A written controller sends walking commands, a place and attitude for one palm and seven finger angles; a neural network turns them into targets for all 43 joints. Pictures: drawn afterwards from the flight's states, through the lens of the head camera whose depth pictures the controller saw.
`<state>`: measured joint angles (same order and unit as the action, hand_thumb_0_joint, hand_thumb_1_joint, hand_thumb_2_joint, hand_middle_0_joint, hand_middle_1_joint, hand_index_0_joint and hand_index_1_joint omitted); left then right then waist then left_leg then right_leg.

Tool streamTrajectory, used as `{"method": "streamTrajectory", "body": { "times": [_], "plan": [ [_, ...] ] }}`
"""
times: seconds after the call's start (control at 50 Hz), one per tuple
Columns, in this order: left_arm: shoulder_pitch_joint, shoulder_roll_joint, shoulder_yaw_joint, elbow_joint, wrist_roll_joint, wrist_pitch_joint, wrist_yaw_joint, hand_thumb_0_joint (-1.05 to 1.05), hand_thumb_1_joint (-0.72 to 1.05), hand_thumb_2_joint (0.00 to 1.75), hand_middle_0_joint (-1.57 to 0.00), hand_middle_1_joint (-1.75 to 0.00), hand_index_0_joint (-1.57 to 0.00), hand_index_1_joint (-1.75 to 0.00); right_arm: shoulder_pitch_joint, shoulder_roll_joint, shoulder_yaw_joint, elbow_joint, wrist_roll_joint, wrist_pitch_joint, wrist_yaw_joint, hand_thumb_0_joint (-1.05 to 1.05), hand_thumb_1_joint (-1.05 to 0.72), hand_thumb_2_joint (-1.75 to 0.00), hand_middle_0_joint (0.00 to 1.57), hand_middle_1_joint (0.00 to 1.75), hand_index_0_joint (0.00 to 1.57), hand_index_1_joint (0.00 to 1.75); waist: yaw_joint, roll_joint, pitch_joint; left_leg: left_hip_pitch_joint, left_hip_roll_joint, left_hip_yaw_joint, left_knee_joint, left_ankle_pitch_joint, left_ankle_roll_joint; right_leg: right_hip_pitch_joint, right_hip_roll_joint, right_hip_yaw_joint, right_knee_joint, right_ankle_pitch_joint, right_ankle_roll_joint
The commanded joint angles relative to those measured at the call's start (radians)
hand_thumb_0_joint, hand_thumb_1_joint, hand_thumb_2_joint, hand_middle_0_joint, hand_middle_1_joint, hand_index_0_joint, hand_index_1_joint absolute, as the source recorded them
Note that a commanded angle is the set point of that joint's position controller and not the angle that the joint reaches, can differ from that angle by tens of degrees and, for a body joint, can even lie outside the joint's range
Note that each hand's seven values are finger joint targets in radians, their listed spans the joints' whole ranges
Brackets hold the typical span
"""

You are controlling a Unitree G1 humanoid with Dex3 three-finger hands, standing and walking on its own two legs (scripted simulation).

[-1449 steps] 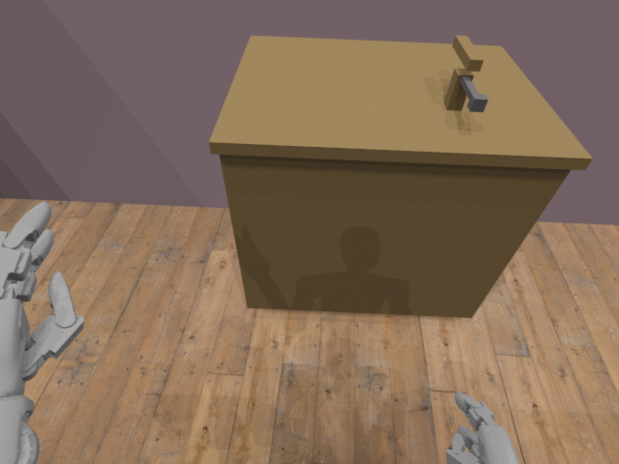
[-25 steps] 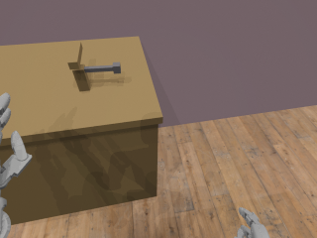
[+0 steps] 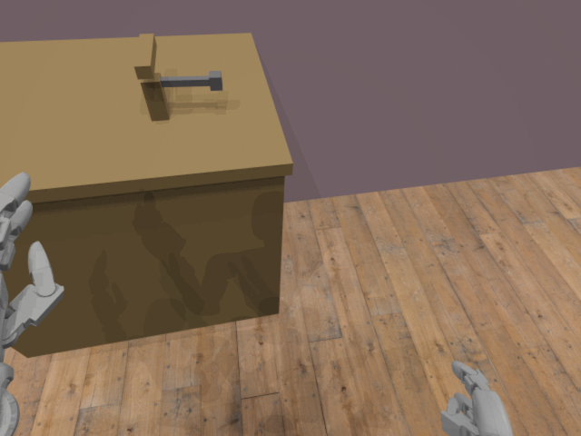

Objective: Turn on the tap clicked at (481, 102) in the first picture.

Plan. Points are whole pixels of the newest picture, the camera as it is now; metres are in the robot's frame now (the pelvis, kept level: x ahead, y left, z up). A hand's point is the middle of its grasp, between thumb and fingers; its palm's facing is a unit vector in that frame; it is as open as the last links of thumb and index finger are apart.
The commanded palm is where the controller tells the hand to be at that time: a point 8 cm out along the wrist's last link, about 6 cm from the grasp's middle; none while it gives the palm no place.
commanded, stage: stop stepping back and stand still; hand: left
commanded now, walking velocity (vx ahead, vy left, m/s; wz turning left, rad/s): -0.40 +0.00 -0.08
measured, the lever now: (215, 80) +0.73 +0.21 +0.11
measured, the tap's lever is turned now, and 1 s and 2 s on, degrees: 86 86 86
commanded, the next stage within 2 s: stand and check the lever's angle in 0.78 s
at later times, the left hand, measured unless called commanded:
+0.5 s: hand out of the picture +0.10 +0.21 +0.17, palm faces +0.43 -0.83 -0.36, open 7.4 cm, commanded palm +0.04 +0.25 +0.18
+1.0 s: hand (49, 412) +0.11 +0.20 +0.17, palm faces +0.39 -0.84 -0.38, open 7.4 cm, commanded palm +0.06 +0.25 +0.18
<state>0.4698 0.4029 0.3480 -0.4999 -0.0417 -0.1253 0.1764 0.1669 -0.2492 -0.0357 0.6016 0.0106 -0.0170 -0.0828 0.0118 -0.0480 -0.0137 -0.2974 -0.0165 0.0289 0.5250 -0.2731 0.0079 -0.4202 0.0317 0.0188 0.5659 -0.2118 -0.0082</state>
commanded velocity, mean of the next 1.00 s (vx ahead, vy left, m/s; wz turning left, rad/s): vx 0.12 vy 0.03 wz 0.00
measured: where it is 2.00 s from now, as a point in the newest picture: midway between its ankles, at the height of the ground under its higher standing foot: outside the picture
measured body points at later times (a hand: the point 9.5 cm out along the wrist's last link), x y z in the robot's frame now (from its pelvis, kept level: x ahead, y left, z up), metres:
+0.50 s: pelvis -0.11 -0.03 +0.01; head -0.14 -0.04 +0.46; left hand +0.07 +0.25 +0.19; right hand +0.02 -0.30 -0.08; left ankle -0.14 +0.08 -0.71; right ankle -0.09 -0.11 -0.73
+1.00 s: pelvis -0.10 -0.03 +0.00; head -0.09 -0.03 +0.45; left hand +0.09 +0.25 +0.19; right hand +0.08 -0.26 -0.08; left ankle -0.09 +0.08 -0.73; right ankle -0.08 -0.12 -0.73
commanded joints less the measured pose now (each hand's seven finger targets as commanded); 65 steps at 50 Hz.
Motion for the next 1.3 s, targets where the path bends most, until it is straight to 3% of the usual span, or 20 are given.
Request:
{"method": "streamTrajectory", "body": {
  "times": [0.0, 0.06, 0.16, 0.2, 0.22, 0.24, 0.3, 0.46, 0.5, 0.54, 0.56, 0.6, 0.72, 0.8, 0.88, 0.92, 0.98, 1.04, 1.18, 1.28],
  "plan": [
    [-0.134, 0.167, 0.1, -0.355, 0.008, -0.075, 0.01, 0.0, 0.9, 0.9, -0.2, -0.3, -0.2, -0.3, -0.081, -0.102, -0.027, -0.158, -0.04, -0.093, -0.002, 0.0, -0.9, -0.9, 0.2, 0.3, 0.2, 0.3, -0.004, 0.277, -0.17, -0.043, 0.33, -0.242, -0.207, 0.598, 0.123, 0.121, 0.005, 0.051, 0.31, -0.178, 0.034],
    [-0.151, 0.114, 0.069, -0.292, 0.012, -0.064, 0.014, 0.0, 0.9, 0.9, -0.2, -0.3, -0.2, -0.3, -0.077, -0.098, -0.034, -0.122, -0.035, -0.13, 0.008, 0.0, -0.9, -0.9, 0.2, 0.3, 0.2, 0.3, 0.003, 0.202, -0.127, -0.022, 0.319, -0.17, -0.189, 0.537, 0.134, 0.094, 0.005, 0.045, 0.322, -0.203, 0.039],
    [-0.102, 0.098, 0.062, -0.175, 0.021, -0.04, 0.016, 0.0, 0.9, 0.9, -0.2, -0.3, -0.2, -0.3, -0.09, -0.087, -0.01, -0.135, -0.012, -0.138, 0.024, 0.0, -0.9, -0.9, 0.2, 0.3, 0.2, 0.3, -0.005, 0.182, -0.067, -0.157, 0.166, -0.098, -0.155, -0.257, 0.046, 0.275, -0.02, -0.02, -0.165, -0.122, 0.016],
    [-0.1, 0.145, 0.086, -0.151, 0.021, -0.035, 0.006, 0.0, 0.9, 0.9, -0.2, -0.3, -0.2, -0.3, -0.095, -0.065, -0.009, -0.139, -0.014, -0.119, 0.028, 0.0, -0.9, -0.9, 0.2, 0.3, 0.2, 0.3, -0.014, -0.15, -0.04, -0.134, 0.011, -0.006, 0.236, -0.176, -0.021, 0.073, -0.272, 0.38, -0.421, -0.334, -0.11],
    [-0.168, 0.159, 0.086, -0.161, 0.013, -0.044, 0.006, 0.0, 0.9, 0.9, -0.2, -0.3, -0.2, -0.3, -0.102, -0.063, 0.003, -0.122, -0.017, -0.114, 0.027, 0.0, -0.9, -0.9, 0.2, 0.3, 0.2, 0.3, -0.009, -0.182, -0.007, -0.158, 0.016, -0.023, 0.357, -0.135, -0.023, 0.042, -0.338, 0.401, -0.446, -0.272, -0.142],
    [-0.133, 0.128, 0.074, -0.12, 0.014, -0.043, 0.003, 0.0, 0.9, 0.9, -0.2, -0.3, -0.2, -0.3, -0.061, -0.062, -0.007, -0.113, -0.004, -0.118, 0.029, 0.0, -0.9, -0.9, 0.2, 0.3, 0.2, 0.3, -0.015, -0.148, -0.054, -0.174, 0.017, -0.04, 0.388, -0.067, -0.024, 0.14, -0.289, 0.353, -0.381, -0.135, -0.083],
    [-0.093, 0.138, 0.091, -0.103, 0.008, -0.054, 0.002, 0.0, 0.9, 0.9, -0.2, -0.3, -0.2, -0.3, -0.057, -0.07, -0.008, -0.118, -0.004, -0.101, 0.026, 0.0, -0.9, -0.9, 0.2, 0.3, 0.2, 0.3, -0.022, -0.022, -0.081, -0.178, 0.017, -0.033, 0.366, -0.052, -0.022, 0.19, -0.275, 0.254, -0.328, -0.089, -0.093],
    [-0.13, 0.147, 0.073, -0.125, 0.007, -0.083, 0.021, 0.0, 0.9, 0.9, -0.2, -0.3, -0.2, -0.3, -0.019, -0.078, -0.017, -0.123, -0.012, -0.121, 0.012, 0.0, -0.9, -0.9, 0.2, 0.3, 0.2, 0.3, -0.029, -0.049, -0.036, 0.051, 0.012, 0.056, -0.029, -0.155, 0.033, 0.152, -0.266, 0.251, -0.345, -0.373, -0.104],
    [-0.12, 0.133, 0.061, -0.161, 0.004, -0.095, 0.021, 0.0, 0.9, 0.9, -0.2, -0.3, -0.2, -0.3, 0.002, -0.097, -0.021, -0.13, -0.012, -0.138, 0.01, 0.0, -0.9, -0.9, 0.2, 0.3, 0.2, 0.3, -0.04, 0.09, -0.057, 0.152, 0.073, -0.04, -0.179, -0.179, 0.071, 0.118, -0.171, 0.162, -0.168, -0.288, -0.068],
    [-0.133, 0.135, 0.066, -0.196, 0.012, -0.097, 0.028, 0.0, 0.9, 0.9, -0.2, -0.3, -0.2, -0.3, -0.004, -0.117, -0.018, -0.138, -0.011, -0.144, 0.019, 0.0, -0.9, -0.9, 0.2, 0.3, 0.2, 0.3, -0.029, 0.31, -0.032, 0.224, 0.287, -0.317, -0.259, -0.071, 0.139, -0.042, -0.023, -0.036, 0.133, -0.196, 0.001],
    [-0.139, 0.155, 0.086, -0.193, 0.018, -0.092, 0.031, 0.0, 0.9, 0.9, -0.2, -0.3, -0.2, -0.3, -0.002, -0.105, -0.022, -0.134, -0.008, -0.153, 0.019, 0.0, -0.9, -0.9, 0.2, 0.3, 0.2, 0.3, -0.03, 0.28, -0.029, 0.226, 0.305, -0.303, -0.252, 0.043, 0.152, -0.085, -0.012, -0.053, 0.24, -0.231, 0.016],
    [-0.16, 0.179, 0.114, -0.218, 0.02, -0.092, 0.028, 0.0, 0.9, 0.9, -0.2, -0.3, -0.2, -0.3, -0.011, -0.089, -0.018, -0.115, -0.016, -0.161, 0.019, 0.0, -0.9, -0.9, 0.2, 0.3, 0.2, 0.3, -0.029, 0.279, 0.014, 0.066, 0.309, -0.319, -0.319, -0.21, 0.171, -0.056, -0.037, -0.024, 0.355, -0.251, 0.013],
    [-0.13, 0.114, 0.073, -0.11, 0.014, -0.068, 0.017, 0.0, 0.9, 0.9, -0.2, -0.3, -0.2, -0.3, -0.041, -0.112, -0.009, -0.106, -0.008, -0.177, 0.018, 0.0, -0.9, -0.9, 0.2, 0.3, 0.2, 0.3, -0.013, 0.129, 0.002, -0.022, 0.209, -0.081, -0.083, 0.059, 0.08, 0.262, -0.03, -0.076, -0.128, -0.029, 0.007],
    [-0.157, 0.125, 0.073, -0.124, 0.004, -0.078, -0.003, 0.0, 0.9, 0.9, -0.2, -0.3, -0.2, -0.3, -0.032, -0.085, -0.031, -0.111, 0.003, -0.15, 0.042, 0.0, -0.9, -0.9, 0.2, 0.3, 0.2, 0.3, -0.016, -0.161, -0.066, -0.156, 0.019, 0.015, 0.343, -0.252, -0.006, 0.321, -0.338, 0.424, -0.324, 0.002, -0.159],
    [-0.069, 0.148, 0.124, -0.178, 0.003, -0.099, 0.001, 0.0, 0.9, 0.9, -0.2, -0.3, -0.2, -0.3, -0.049, -0.042, 0.007, -0.128, -0.004, -0.129, 0.042, 0.0, -0.9, -0.9, 0.2, 0.3, 0.2, 0.3, -0.016, -0.056, -0.081, -0.067, 0.047, -0.005, 0.126, -0.135, -0.002, 0.343, -0.281, 0.204, -0.222, 0.309, -0.141],
    [-0.052, 0.134, 0.119, -0.185, 0.001, -0.108, 0.006, 0.0, 0.9, 0.9, -0.2, -0.3, -0.2, -0.3, -0.043, -0.039, 0.011, -0.132, -0.01, -0.12, 0.034, 0.0, -0.9, -0.9, 0.2, 0.3, 0.2, 0.3, -0.027, -0.004, -0.111, 0.073, 0.033, 0.015, -0.048, 0.05, -0.004, 0.302, -0.208, 0.114, -0.167, 0.221, -0.085],
    [-0.07, 0.126, 0.103, -0.216, -0.002, -0.104, 0.013, 0.0, 0.9, 0.9, -0.2, -0.3, -0.2, -0.3, -0.07, -0.075, -0.004, -0.154, 0.0, -0.122, 0.025, 0.0, -0.9, -0.9, 0.2, 0.3, 0.2, 0.3, 0.005, 0.172, -0.086, 0.131, 0.196, -0.157, -0.159, 0.225, 0.051, 0.199, -0.068, 0.017, -0.092, 0.031, 0.008],
    [-0.084, 0.109, 0.088, -0.156, 0.008, -0.083, 0.009, 0.0, 0.9, 0.9, -0.2, -0.3, -0.2, -0.3, -0.073, -0.074, 0.005, -0.154, -0.004, -0.123, 0.02, 0.0, -0.9, -0.9, 0.2, 0.3, 0.2, 0.3, -0.004, 0.152, 0.01, -0.011, 0.181, -0.141, -0.196, 0.042, 0.05, 0.224, -0.051, 0.015, -0.141, 0.005, 0.014],
    [-0.099, 0.093, 0.051, -0.178, 0.007, -0.079, 0.008, 0.0, 0.9, 0.9, -0.2, -0.3, -0.2, -0.3, -0.051, -0.083, -0.014, -0.154, 0.0, -0.137, 0.024, 0.0, -0.9, -0.9, 0.2, 0.3, 0.2, 0.3, -0.01, 0.101, -0.179, 0.155, 0.131, -0.04, -0.052, 0.406, 0.012, 0.333, -0.109, 0.052, -0.14, 0.403, -0.006],
    [-0.039, 0.122, 0.085, -0.209, 0.0, -0.075, 0.009, 0.0, 0.9, 0.9, -0.2, -0.3, -0.2, -0.3, -0.066, -0.077, -0.008, -0.174, -0.002, -0.123, 0.027, 0.0, -0.9, -0.9, 0.2, 0.3, 0.2, 0.3, -0.009, 0.1, -0.156, 0.119, 0.13, -0.048, -0.071, 0.403, 0.006, 0.336, -0.104, 0.037, -0.147, 0.38, -0.007]
  ]
}}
